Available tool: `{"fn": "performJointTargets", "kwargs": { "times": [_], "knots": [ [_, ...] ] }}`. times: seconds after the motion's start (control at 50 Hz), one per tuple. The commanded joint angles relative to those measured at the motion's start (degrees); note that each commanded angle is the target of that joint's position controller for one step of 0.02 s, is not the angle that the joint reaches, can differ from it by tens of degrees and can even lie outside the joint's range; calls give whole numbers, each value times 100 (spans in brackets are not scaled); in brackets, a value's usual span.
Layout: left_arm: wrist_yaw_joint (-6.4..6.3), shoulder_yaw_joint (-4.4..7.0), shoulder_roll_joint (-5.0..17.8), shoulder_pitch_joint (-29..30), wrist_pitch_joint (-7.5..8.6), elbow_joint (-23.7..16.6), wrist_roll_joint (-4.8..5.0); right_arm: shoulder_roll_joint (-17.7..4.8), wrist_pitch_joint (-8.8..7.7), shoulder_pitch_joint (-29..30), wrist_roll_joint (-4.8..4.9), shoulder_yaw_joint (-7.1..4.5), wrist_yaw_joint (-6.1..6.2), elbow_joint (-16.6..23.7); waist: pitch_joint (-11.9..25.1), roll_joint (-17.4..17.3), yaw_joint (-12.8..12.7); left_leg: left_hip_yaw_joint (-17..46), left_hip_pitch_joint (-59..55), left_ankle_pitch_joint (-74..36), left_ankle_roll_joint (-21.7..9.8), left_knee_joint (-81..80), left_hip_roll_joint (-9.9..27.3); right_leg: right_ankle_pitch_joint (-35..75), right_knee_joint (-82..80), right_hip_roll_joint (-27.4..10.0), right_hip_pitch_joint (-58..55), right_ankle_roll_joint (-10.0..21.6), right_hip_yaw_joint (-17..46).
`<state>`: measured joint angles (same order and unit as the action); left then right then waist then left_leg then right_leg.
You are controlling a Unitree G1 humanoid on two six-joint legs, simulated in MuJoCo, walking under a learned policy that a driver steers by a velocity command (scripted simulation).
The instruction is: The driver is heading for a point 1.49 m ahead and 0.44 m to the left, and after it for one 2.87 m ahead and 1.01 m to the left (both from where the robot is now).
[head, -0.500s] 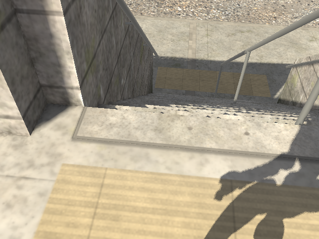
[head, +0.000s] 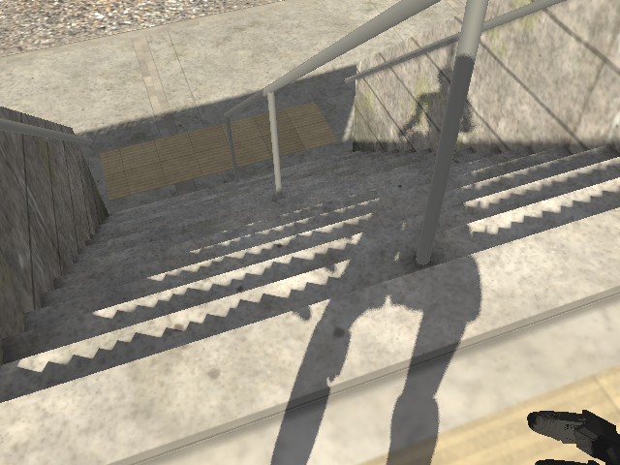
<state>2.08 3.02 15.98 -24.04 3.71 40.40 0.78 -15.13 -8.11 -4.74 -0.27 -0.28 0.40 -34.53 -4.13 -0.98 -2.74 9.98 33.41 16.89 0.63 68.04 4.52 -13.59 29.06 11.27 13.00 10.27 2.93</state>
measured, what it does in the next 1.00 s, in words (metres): walks ahead, turning left: left foot, then right foot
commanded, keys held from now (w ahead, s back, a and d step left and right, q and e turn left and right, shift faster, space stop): w+e+shift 0.08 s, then w+q+shift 0.92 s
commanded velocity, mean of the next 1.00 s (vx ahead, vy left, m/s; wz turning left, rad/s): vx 1.00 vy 0.00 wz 0.38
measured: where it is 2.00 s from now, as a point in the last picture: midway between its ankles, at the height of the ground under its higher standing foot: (249, 300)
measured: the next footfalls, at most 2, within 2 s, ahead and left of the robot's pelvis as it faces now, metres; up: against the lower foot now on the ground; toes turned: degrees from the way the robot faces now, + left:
left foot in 0.26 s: +0.47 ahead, +0.15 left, +0.00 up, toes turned -9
right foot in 0.68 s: +0.84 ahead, -0.07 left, +0.00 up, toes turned +18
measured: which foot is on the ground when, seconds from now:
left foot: up 0.00-0.24, down 0.26-0.70, up 0.72-1.00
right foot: down 0.00-0.28, up 0.30-0.66, down 0.68-1.00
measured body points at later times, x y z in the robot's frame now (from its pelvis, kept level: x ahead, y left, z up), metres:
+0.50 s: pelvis +0.45 +0.07 +0.01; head +0.46 +0.07 +0.46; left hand +0.68 +0.30 -0.05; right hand +0.41 -0.18 -0.12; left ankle +0.43 +0.15 -0.73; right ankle +0.54 -0.09 -0.66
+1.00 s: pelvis +0.83 +0.07 -0.04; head +0.85 +0.10 +0.41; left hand +0.71 +0.34 -0.17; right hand +1.16 -0.09 -0.08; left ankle +0.94 +0.26 -0.71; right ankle +0.80 -0.09 -0.73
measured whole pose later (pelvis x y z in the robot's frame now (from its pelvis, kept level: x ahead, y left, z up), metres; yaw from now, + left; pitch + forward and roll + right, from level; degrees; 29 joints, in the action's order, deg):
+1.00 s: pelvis +0.83 +0.07 -0.04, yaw +26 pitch +0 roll -4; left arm -0.7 3.7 17.6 -22.2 6.5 47.1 0.3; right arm -22.7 -0.2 -7.3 1.0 -6.5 -2.8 -31.9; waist -3.5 -1.8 -4.7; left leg 2.2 43.6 -19.7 -7.0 52.5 3.8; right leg -34.3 47.3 -1.9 12.3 -1.9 -8.5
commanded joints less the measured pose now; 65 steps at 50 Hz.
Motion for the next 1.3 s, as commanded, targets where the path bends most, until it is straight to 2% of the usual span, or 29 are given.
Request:
{"fn": "performJointTargets", "kwargs": {
  "times": [0.02, 0.18, 0.22, 0.26, 0.3, 0.32, 0.38, 0.46, 0.54, 0.64, 0.7, 0.72, 0.74, 0.78, 0.88, 0.92, 0.96, 1.0, 1.04, 1.1, 1.12, 1.14, 1.16, 1.18, 1.2, 1.22, 1.24, 1.26, 1.3],
  "knots": [
    [-193, 190, 722, 620, 171, -545, 98, -597, 58, 140, -142, -215, 48, 394, -275, -157, 348, -445, 23, -816, 273, -1315, -30, 330, -1774, -1202, 918, 860, 2038],
    [-316, 192, 600, -170, 45, 168, 106, -530, -78, 1260, 155, -297, -178, 769, -188, 716, -471, -789, -501, -2896, 53, -4041, -241, 984, -1184, -1592, -560, 270, 1669],
    [-300, 251, 818, -170, -37, 272, -22, -810, -70, 722, 177, -469, -181, 671, 149, 822, -137, -1141, -631, -1900, -264, -3959, -493, 3715, -549, -1880, -1589, 162, 1510],
    [-247, 240, 1007, 458, -83, 180, -237, -1137, 41, -1310, 277, -648, -112, 274, 1306, 982, 1111, -1216, -2781, -1369, -756, -3520, -476, 6138, 1798, -1786, -1197, -45, 1028],
    [-175, -88, 123, -501, 97, 89, -14, -1385, 34, -2724, 193, -688, -281, -303, 2808, -2546, 783, 3986, -6192, 1649, -2231, -4932, 1284, -1065, 5626, -385, 2387, -703, 530],
    [-162, -51, 530, 99, 220, -64, 110, -768, 79, -2294, 171, -548, -244, -165, 1854, -1678, 891, 4215, -5857, 2321, -1940, -5201, 1217, -910, 5734, -828, 3265, -535, 752],
    [-125, -105, 468, 1573, 504, -434, -110, -657, 169, -1971, -12, -495, -262, -171, 466, 417, 581, 2492, -3709, 368, -1643, -5363, 494, -446, 4419, -1252, 3019, -417, 625],
    [-188, -139, 382, 1520, 468, -477, -183, -403, 234, -1884, 159, -380, -177, -276, 30, -67, 129, 1842, -2437, -677, -1795, -5527, 95, -334, 2842, -1430, 2614, -843, 385],
    [-78, -291, 100, 2635, 546, -843, -234, -675, 316, -2086, 230, -501, -3, -405, -178, -114, 504, 1295, -963, -1153, -1481, -5602, -210, 1842, 988, -1118, 1272, -1018, 62],
    [-121, -17, 487, 2691, 586, -1051, -80, -529, 524, -2503, 286, -487, 48, -695, 201, -542, 469, 1549, -1392, -1568, -1181, -4922, -262, 2098, 349, -819, -69, -984, 168],
    [-131, 335, 1185, -344, 572, -431, -2, -746, 649, -1457, 121, -496, 74, -278, 1821, -383, -1222, 989, -1298, -2860, -611, -1225, -566, 782, 548, -1612, -2544, -596, 889],
    [-56, 344, 1360, -317, 483, -449, 16, 339, 647, -3051, 266, -285, 38, -395, 2522, 1785, -246, 724, -68, 1175, -385, 736, -1235, 332, 471, -2917, -3796, 311, 2788],
    [46, 285, 979, -19, 459, -435, 123, 314, 637, -3212, 499, -161, 69, -324, 2312, 2883, -133, 326, 1118, 1237, -373, 1727, -843, -784, -464, -3448, -3502, 631, 4382],
    [41, 180, 333, 670, 352, -588, 17, -542, 821, -1724, 374, -414, 185, -74, 717, 639, -203, 15, 1293, 244, -460, 1698, -395, -413, -746, -2915, -1674, 243, 3028],
    [0, 132, 282, 969, 383, -73, 106, -297, 1025, -863, 149, -424, -26, 603, -85, 391, 249, -291, 1281, 211, -684, -68, 434, 2047, -174, -2794, 33, -138, 1072],
    [-66, 191, 724, 990, 364, 51, -124, -373, 906, -1262, 66, -461, -97, 388, 380, 31, 346, -688, 968, -1198, -647, 342, 206, 2729, 441, -3014, 67, 8, 867],
    [-272, 89, 423, 963, 431, 163, 40, -527, 773, -1234, 159, -528, -350, 136, 467, 266, 284, -405, 737, -3796, -970, -1341, 139, -194, 1236, -2300, 168, -706, -136],
    [-490, 49, 508, 919, 419, 251, -133, -291, 770, -978, 111, -468, -584, 129, 293, 203, 386, -1144, -1457, -6177, -677, -2484, -360, -787, 1505, -1832, 1977, -885, -1377],
    [-470, 51, 635, 1029, 376, 105, -184, -553, 861, -1642, 339, -596, -611, -117, 487, 393, 720, -1506, -2695, -6104, -507, -1747, -649, -744, 2372, -1981, 2486, -982, -1482],
    [-261, 143, 906, 1395, 301, 27, 77, -1240, 1044, -3627, 159, -962, -227, -851, 1103, 394, 1687, -1914, -4357, -5010, -983, -2199, -761, 2938, 5943, -2197, 2032, -1321, -1690],
    [-329, 214, 1126, 2221, 304, -41, 137, -1308, 983, -4972, 110, -979, -187, -1111, 786, 72, 2625, -1059, -5463, -4707, -1605, -2606, -151, 1112, 8693, -1927, 3482, -1564, -1394],
    [-413, 111, 473, 2758, 242, -95, 188, -812, 860, -5113, 51, -716, -240, -1305, -399, -1099, 2832, -446, -4399, -4630, -1973, -5023, 245, -2736, 10783, -1048, 3939, -1573, -1374],
    [-453, -51, -25, 1830, 389, -929, -169, -1156, 666, -3786, 37, -526, -260, -1001, -929, -2524, 1033, -13, -3899, -7095, -1322, -3238, -215, -3064, 9792, -1031, 5384, -1046, -589],
    [-372, -46, 169, 1098, 518, -909, -179, -1105, 621, -3010, 197, -611, -206, -615, -227, -1983, 433, 1275, -3826, -6287, -1694, -2864, -114, -2316, 8399, -1317, 5603, -916, 131],
    [-378, 199, 886, 603, 525, -383, 109, -818, 547, -2564, 76, -499, -161, -415, -128, -511, 158, 1292, -3114, -4721, -1415, -2610, 102, -1221, 7400, -1513, 5487, -765, 310],
    [-463, 276, 1085, 572, 410, -258, -32, -695, 551, -1544, 114, -457, -36, -101, -276, 973, -338, 689, -874, -4094, -1241, -3365, -516, 113, 5152, -1415, 3597, -1011, -84],
    [-539, 225, 705, 342, 458, -390, -188, -1063, 557, -915, 92, -563, 149, 58, -361, 439, -790, 1695, 198, -6208, -1615, -3005, -25, 295, 4181, -1279, 2994, -1458, -246],
    [-532, 219, 684, -16, 488, -207, -164, -1032, 529, -725, -162, -633, 306, -23, 211, 172, -790, 2523, 766, -6367, -1785, -2358, 366, 1658, 4422, -1267, 2033, -1532, 138],
    [-347, 190, 702, 656, 461, -438, -111, -448, 590, -1519, 83, -475, 668, -550, 689, 438, -411, 1509, 779, -2147, -1356, -1294, -777, 5004, 2215, -1047, 1333, -1455, 661]
  ]
}}
Keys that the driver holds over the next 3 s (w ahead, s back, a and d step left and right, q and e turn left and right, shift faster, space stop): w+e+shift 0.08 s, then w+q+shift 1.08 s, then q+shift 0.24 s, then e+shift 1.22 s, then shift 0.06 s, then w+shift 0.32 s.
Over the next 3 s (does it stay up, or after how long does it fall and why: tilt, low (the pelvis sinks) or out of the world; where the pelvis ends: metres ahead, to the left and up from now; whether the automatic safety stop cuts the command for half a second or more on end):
stays up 1.16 0.41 -0.45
